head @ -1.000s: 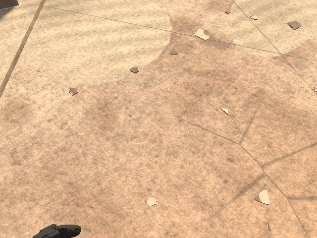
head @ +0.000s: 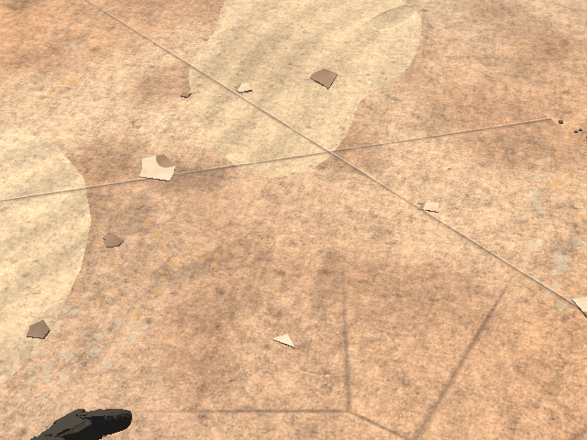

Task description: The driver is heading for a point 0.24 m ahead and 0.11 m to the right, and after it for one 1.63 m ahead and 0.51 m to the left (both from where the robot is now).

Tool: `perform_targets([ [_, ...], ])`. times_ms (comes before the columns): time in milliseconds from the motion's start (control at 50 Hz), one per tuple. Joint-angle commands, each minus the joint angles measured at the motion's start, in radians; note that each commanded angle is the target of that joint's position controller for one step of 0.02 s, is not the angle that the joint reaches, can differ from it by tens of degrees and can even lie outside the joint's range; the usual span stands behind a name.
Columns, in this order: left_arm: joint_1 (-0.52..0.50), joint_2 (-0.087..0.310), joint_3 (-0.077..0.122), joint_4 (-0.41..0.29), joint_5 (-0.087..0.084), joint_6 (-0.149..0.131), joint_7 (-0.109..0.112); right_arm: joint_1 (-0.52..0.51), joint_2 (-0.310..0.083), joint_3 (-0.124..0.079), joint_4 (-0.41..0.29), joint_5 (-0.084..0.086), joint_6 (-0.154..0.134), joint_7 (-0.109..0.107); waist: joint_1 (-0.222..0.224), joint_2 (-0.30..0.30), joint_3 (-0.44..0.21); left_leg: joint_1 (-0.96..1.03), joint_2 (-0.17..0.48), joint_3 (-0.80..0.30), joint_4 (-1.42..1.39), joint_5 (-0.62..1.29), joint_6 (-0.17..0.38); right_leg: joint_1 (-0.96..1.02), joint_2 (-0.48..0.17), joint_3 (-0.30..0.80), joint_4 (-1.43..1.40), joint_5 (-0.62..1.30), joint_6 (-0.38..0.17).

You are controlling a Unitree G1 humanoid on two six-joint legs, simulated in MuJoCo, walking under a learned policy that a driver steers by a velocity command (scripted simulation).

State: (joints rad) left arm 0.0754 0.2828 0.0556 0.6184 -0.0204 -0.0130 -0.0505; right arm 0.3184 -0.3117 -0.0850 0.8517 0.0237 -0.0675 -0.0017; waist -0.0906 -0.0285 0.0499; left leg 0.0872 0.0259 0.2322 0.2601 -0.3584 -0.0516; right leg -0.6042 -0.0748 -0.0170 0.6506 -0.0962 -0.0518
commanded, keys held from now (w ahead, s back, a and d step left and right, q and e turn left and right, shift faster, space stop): w+e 0.02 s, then e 0.14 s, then q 0.84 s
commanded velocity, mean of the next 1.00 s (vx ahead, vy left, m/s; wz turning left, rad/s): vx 0.13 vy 0.00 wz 0.13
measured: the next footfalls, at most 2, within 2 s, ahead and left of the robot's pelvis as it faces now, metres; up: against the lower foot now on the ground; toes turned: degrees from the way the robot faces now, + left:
right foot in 0.04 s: +0.20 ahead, -0.11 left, +0.00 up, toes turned -5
left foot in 0.60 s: +0.29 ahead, +0.09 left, +0.00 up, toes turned +1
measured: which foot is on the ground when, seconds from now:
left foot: down 0.00-0.06, up 0.08-0.58, down 0.60-1.00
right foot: up 0.00-0.02, down 0.04-0.62, up 0.64-1.00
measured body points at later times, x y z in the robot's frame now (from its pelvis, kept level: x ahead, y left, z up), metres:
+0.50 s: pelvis +0.19 -0.04 +0.01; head +0.22 -0.04 +0.46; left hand +0.36 +0.21 -0.09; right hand +0.30 -0.31 -0.11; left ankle +0.28 +0.10 -0.71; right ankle +0.16 -0.11 -0.73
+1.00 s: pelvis +0.26 -0.04 +0.01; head +0.30 -0.03 +0.45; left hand +0.35 +0.27 -0.09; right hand +0.47 -0.29 -0.09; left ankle +0.25 +0.09 -0.73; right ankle +0.30 -0.17 -0.73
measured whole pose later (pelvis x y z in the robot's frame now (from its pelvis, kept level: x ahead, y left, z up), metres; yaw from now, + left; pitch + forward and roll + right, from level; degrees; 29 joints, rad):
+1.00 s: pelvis +0.26 -0.04 +0.01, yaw +14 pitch +2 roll -1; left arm 0.12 0.30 0.07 0.74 -0.01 -0.01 0.01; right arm 0.16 -0.32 -0.08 0.66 0.02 0.05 -0.03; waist -0.02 0.01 0.04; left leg -0.33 -0.08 -0.22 0.53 -0.23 0.00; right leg -0.33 0.04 0.09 0.54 -0.26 0.07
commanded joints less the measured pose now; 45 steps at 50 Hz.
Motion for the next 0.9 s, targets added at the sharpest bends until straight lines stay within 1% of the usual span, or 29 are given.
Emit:
perform_targets([
  [20, 0.109, 0.137, 0.059, -0.055, 0.004, -0.002, -0.001, -0.061, -0.213, -0.051, -0.064, 0.019, 0.008, -0.009, 0.145, 0.111, -0.086, -0.037, 0.24, -0.031, 0.238, 0.951, 0.141, 0.242, 0.101, -0.091, -0.05, -0.083, -0.07],
  [40, 0.28, 0.199, 0.094, -0.007, 0.004, 0.004, 0.012, -0.06, -0.186, -0.04, -0.071, 0.014, 0.012, -0.013, 0.229, 0.077, -0.168, -0.158, 0.193, -0.007, 0.48, 0.924, 0.1, 0.499, 0.139, -0.077, -0.1, -0.009, -0.107],
  [60, 0.359, 0.305, 0.118, 0.006, 0.003, 0.012, 0.036, -0.017, -0.093, -0.009, -0.109, -0.034, 0.005, -0.012, 0.208, -0.145, -0.254, -0.501, 0.097, -0.003, 0.845, 0.311, 0.033, 0.813, -0.078, 0.27, -0.112, 0.149, -0.2],
  [80, 0.296, 0.351, 0.11, -0.049, 0.015, -0.004, 0.031, 0.026, -0.044, 0.02, -0.148, -0.043, -0.021, -0.003, 0.136, -0.267, -0.431, -0.75, -0.079, -0.207, 1.129, -0.306, -0.006, 0.976, -0.292, 0.797, -0.258, 0.163, -0.39],
  [100, 0.275, 0.258, 0.084, -0.063, 0.017, -0.018, 0.018, -0.072, -0.144, -0.003, -0.149, -0.01, -0.036, 0.006, 0.197, -0.094, -0.414, -0.812, -0.017, -0.332, 1.166, -0.256, 0.008, 0.938, -0.269, 0.696, -0.283, 0.24, -0.34],
  [120, 0.24, 0.221, 0.071, -0.055, 0.015, -0.029, 0.016, -0.121, -0.142, 0.0, -0.168, 0.005, -0.042, 0.005, 0.174, -0.064, -0.284, -0.83, 0.013, -0.31, 1.115, -0.181, 0.024, 0.81, -0.228, 0.535, -0.269, 0.342, -0.303],
  [140, 0.191, 0.196, 0.066, -0.051, 0.006, -0.032, 0.018, -0.12, -0.13, 0.001, -0.152, -0.014, -0.039, -0.007, 0.131, 0.025, -0.2, -0.804, 0.055, -0.304, 1.033, -0.112, 0.02, 0.675, -0.172, 0.427, -0.266, 0.397, -0.257],
  [160, 0.146, 0.172, 0.059, -0.057, 0.004, -0.03, 0.024, -0.115, -0.143, -0.006, -0.147, -0.031, -0.029, -0.017, 0.101, 0.014, -0.162, -0.75, 0.079, -0.304, 0.966, -0.07, 0.015, 0.567, -0.143, 0.366, -0.28, 0.437, -0.236],
  [180, 0.11, 0.157, 0.051, -0.067, 0.019, -0.027, 0.029, -0.088, -0.145, -0.008, -0.135, -0.028, -0.013, -0.016, 0.071, -0.01, -0.158, -0.678, 0.09, -0.301, 0.951, -0.04, 0.011, 0.483, -0.134, 0.326, -0.301, 0.492, -0.227],
  [200, 0.093, 0.147, 0.047, -0.064, 0.029, -0.03, 0.032, -0.058, -0.128, -0.004, -0.119, -0.027, 0.002, -0.016, 0.057, -0.015, -0.167, -0.636, 0.086, -0.288, 0.933, -0.016, 0.0, 0.437, -0.13, 0.294, -0.314, 0.561, -0.232],
  [220, 0.09, 0.144, 0.043, -0.053, 0.032, -0.035, 0.036, -0.034, -0.109, 0.001, -0.104, -0.027, 0.012, -0.017, 0.048, -0.017, -0.177, -0.61, 0.082, -0.277, 0.905, 0.014, -0.011, 0.41, -0.125, 0.251, -0.325, 0.617, -0.234],
  [260, 0.096, 0.123, 0.031, -0.019, 0.033, -0.043, 0.044, -0.036, -0.077, 0.01, -0.094, -0.03, 0.022, -0.019, 0.047, -0.021, -0.182, -0.593, 0.082, -0.274, 0.807, 0.095, -0.023, 0.396, -0.109, 0.18, -0.341, 0.653, -0.22],
  [300, 0.086, 0.101, 0.02, 0.01, 0.035, -0.041, 0.052, -0.071, -0.053, 0.02, -0.094, -0.028, 0.026, -0.016, 0.056, -0.041, -0.173, -0.568, 0.092, -0.276, 0.669, 0.198, -0.024, 0.4, -0.081, 0.111, -0.35, 0.614, -0.185],
  [360, 0.087, 0.11, 0.019, 0.047, 0.053, -0.037, 0.061, -0.136, -0.053, 0.024, -0.101, -0.015, 0.025, -0.005, 0.094, -0.045, -0.146, -0.518, 0.085, -0.276, 0.505, 0.329, -0.014, 0.416, -0.081, 0.067, -0.377, 0.531, -0.156],
  [400, 0.091, 0.122, 0.021, 0.075, 0.057, -0.032, 0.06, -0.163, -0.069, 0.019, -0.112, -0.01, 0.028, -0.001, 0.109, -0.045, -0.119, -0.525, 0.074, -0.28, 0.46, 0.306, -0.006, 0.449, -0.108, 0.073, -0.384, 0.481, -0.16],
  [460, 0.103, 0.152, 0.034, 0.104, 0.041, -0.008, 0.066, -0.198, -0.098, 0.005, -0.149, -0.012, 0.036, 0.007, 0.124, -0.045, -0.076, -0.616, 0.058, -0.273, 0.453, 0.142, 0.014, 0.541, -0.165, 0.108, -0.337, 0.452, -0.183],
  [520, 0.104, 0.153, 0.04, 0.108, 0.021, 0.024, 0.084, -0.198, -0.081, 0.005, -0.173, -0.012, 0.046, 0.022, 0.124, -0.046, -0.068, -0.655, 0.043, -0.244, 0.436, 0.024, 0.032, 0.614, -0.208, 0.137, -0.259, 0.497, -0.186],
  [560, 0.087, 0.154, 0.043, 0.101, 0.009, 0.042, 0.097, -0.168, -0.066, 0.005, -0.174, -0.005, 0.046, 0.034, 0.1, -0.042, -0.084, -0.589, 0.015, -0.207, 0.328, 0.075, 0.056, 0.631, -0.195, 0.115, -0.18, 0.572, -0.153],
  [580, 0.087, 0.155, 0.045, 0.102, 0.002, 0.045, 0.103, -0.133, -0.076, 0.0, -0.17, -0.008, 0.042, 0.035, 0.075, -0.026, -0.104, -0.49, -0.002, -0.204, 0.213, 0.223, 0.081, 0.603, -0.156, 0.074, -0.108, 0.596, -0.109],
  [600, 0.094, 0.149, 0.046, 0.091, 0.012, 0.036, 0.106, -0.082, -0.14, -0.02, -0.166, -0.015, 0.039, 0.027, 0.063, 0.05, -0.163, -0.332, 0.043, -0.311, 0.175, 0.533, 0.13, 0.517, -0.074, 0.011, 0.036, 0.512, -0.042],
  [620, 0.081, 0.121, 0.038, 0.046, 0.048, 0.019, 0.101, -0.048, -0.261, -0.051, -0.18, -0.029, 0.039, 0.014, 0.082, 0.247, -0.213, -0.123, 0.247, -0.602, 0.204, 1.011, 0.283, 0.246, 0.088, -0.071, 0.286, 0.084, 0.055],
  [640, 0.008, 0.098, 0.029, 0.033, 0.064, 0.01, 0.089, 0.021, -0.203, -0.037, -0.172, -0.034, 0.047, 0.006, 0.009, 0.314, -0.293, 0.013, 0.357, -0.768, 0.156, 1.117, 0.434, 0.04, 0.195, 0.035, 0.49, -0.563, 0.089],
  [660, 0.036, 0.112, 0.035, 0.046, 0.037, 0.007, 0.075, -0.006, -0.17, -0.024, -0.181, -0.032, 0.044, 0.003, 0.027, 0.187, -0.291, -0.012, 0.342, -0.7, 0.153, 1.003, 0.41, 0.011, 0.132, 0.123, 0.578, -0.58, 0.087],
  [680, 0.03, 0.104, 0.036, 0.056, 0.017, 0.011, 0.073, -0.069, -0.154, -0.025, -0.195, -0.022, 0.044, -0.001, 0.053, 0.122, -0.228, -0.056, 0.277, -0.618, 0.159, 0.897, 0.354, -0.022, 0.107, 0.118, 0.585, -0.519, 0.091],
  [700, 0.027, 0.105, 0.038, 0.061, 0.017, 0.018, 0.077, -0.115, -0.147, -0.024, -0.204, -0.009, 0.05, -0.004, 0.069, 0.074, -0.171, -0.112, 0.233, -0.568, 0.144, 0.808, 0.31, -0.044, 0.091, 0.108, 0.515, -0.458, 0.1],
  [720, 0.019, 0.119, 0.045, 0.061, 0.023, 0.024, 0.086, -0.144, -0.142, -0.022, -0.214, -0.003, 0.056, -0.012, 0.082, 0.084, -0.159, -0.15, 0.203, -0.545, 0.128, 0.737, 0.286, -0.016, 0.075, 0.107, 0.45, -0.401, 0.11],
  [760, 0.035, 0.088, 0.038, 0.062, 0.02, 0.026, 0.087, -0.15, -0.162, -0.031, -0.221, -0.01, 0.075, -0.019, 0.096, 0.14, -0.158, -0.205, 0.159, -0.526, 0.12, 0.735, 0.28, 0.055, 0.104, 0.08, 0.354, -0.346, 0.139],
  [840, 0.028, 0.082, 0.034, 0.065, 0.015, 0.02, 0.086, -0.149, -0.18, -0.042, -0.232, -0.009, 0.092, -0.034, 0.082, 0.169, -0.188, -0.235, 0.143, -0.548, 0.132, 0.653, 0.268, 0.142, 0.116, 0.089, 0.177, -0.267, 0.158],
  [900, 0.023, 0.094, 0.038, 0.061, 0.012, 0.012, 0.078, -0.165, -0.182, -0.043, -0.243, -0.01, 0.103, -0.034, 0.074, 0.2, -0.178, -0.275, 0.134, -0.605, 0.133, 0.537, 0.259, 0.205, 0.124, 0.097, 0.081, -0.249, 0.15],
])
Velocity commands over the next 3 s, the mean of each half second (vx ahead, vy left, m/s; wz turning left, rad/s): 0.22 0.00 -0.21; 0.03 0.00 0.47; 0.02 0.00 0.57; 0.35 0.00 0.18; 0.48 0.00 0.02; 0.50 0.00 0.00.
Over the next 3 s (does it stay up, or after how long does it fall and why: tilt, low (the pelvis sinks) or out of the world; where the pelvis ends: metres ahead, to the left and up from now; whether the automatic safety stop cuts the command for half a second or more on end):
stays up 0.88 0.35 0.00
